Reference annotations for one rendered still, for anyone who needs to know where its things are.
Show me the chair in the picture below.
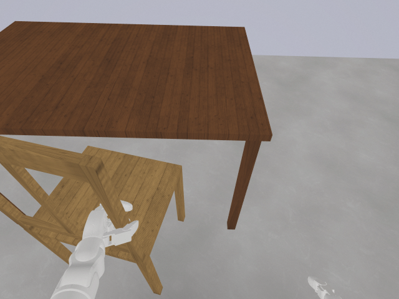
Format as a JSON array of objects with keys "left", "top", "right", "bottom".
[{"left": 0, "top": 136, "right": 185, "bottom": 295}]

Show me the left robot forearm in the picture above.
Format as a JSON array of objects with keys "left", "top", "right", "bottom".
[{"left": 50, "top": 237, "right": 105, "bottom": 299}]

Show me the robot left hand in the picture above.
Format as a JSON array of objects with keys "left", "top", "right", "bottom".
[{"left": 82, "top": 200, "right": 138, "bottom": 248}]

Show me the table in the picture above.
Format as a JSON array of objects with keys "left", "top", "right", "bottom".
[{"left": 0, "top": 21, "right": 272, "bottom": 230}]

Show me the robot right hand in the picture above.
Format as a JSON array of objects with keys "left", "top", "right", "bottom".
[{"left": 308, "top": 276, "right": 341, "bottom": 299}]

